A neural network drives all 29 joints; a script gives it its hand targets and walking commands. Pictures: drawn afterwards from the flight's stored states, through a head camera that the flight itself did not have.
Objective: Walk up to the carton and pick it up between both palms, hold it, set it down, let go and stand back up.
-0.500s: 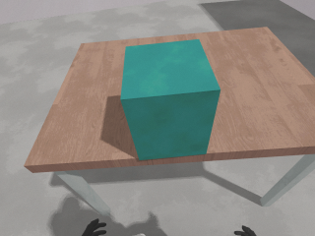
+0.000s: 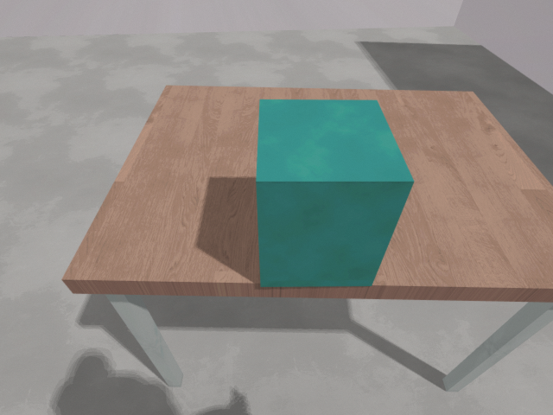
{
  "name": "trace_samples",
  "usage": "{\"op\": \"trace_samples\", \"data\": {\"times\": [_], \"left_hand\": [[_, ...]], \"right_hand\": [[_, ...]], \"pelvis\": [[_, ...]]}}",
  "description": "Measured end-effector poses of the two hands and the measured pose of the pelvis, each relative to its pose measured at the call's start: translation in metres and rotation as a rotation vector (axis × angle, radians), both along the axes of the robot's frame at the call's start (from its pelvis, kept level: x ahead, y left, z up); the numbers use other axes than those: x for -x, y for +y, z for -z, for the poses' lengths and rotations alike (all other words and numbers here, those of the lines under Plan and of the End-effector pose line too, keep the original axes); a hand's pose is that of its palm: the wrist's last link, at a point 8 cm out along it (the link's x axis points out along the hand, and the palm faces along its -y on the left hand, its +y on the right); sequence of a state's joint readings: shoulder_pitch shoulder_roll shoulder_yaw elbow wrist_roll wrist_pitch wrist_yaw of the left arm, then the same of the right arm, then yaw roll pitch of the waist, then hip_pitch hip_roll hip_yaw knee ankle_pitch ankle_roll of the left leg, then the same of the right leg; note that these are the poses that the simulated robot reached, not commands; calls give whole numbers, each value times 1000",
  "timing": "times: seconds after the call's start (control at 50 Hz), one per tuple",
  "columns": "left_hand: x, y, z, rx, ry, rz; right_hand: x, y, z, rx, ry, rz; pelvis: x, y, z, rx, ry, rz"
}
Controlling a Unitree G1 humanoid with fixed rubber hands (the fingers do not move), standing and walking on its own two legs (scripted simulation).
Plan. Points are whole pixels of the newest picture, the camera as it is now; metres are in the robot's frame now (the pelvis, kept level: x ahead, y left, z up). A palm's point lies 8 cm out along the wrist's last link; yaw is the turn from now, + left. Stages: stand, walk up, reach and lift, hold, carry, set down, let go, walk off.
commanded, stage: walk up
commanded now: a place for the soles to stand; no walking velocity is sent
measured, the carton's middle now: (317, 195) +0.46 -0.05 +0.07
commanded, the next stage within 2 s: none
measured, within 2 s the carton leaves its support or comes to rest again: neither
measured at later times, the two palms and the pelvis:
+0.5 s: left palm out of the picture +0.10 +0.19 -0.12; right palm out of the picture +0.10 -0.24 -0.12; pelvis +0.02 -0.03 +0.00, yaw +2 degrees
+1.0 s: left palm out of the picture +0.07 +0.20 -0.12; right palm out of the picture +0.10 -0.24 -0.13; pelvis +0.02 -0.03 +0.00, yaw +5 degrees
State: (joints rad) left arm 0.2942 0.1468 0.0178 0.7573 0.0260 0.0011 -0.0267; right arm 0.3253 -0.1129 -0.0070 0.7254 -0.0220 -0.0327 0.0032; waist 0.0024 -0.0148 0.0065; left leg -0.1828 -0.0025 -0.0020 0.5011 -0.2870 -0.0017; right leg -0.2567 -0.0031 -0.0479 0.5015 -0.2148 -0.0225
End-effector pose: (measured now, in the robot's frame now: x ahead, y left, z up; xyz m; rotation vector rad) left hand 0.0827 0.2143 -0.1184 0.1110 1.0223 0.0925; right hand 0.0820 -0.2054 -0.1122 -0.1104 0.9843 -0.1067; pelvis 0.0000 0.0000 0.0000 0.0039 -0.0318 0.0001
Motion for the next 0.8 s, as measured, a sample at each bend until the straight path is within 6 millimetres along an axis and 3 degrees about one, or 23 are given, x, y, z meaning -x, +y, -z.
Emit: {"op": "trace_samples", "data": {"times": [0.18,0.54,0.8], "left_hand": [[5,-2,-6,-29,32,-30],[-17,-21,-3,-20,6,-55],[-3,-17,-1,-37,32,-87]], "right_hand": [[-5,-9,8,-13,37,-12],[-19,-34,11,27,80,-27],[-21,-34,14,26,95,-57]], "pelvis": [[-9,-7,-2,1,9,-14],[-24,-26,0,3,11,-44],[-22,-31,1,7,7,-65]]}}
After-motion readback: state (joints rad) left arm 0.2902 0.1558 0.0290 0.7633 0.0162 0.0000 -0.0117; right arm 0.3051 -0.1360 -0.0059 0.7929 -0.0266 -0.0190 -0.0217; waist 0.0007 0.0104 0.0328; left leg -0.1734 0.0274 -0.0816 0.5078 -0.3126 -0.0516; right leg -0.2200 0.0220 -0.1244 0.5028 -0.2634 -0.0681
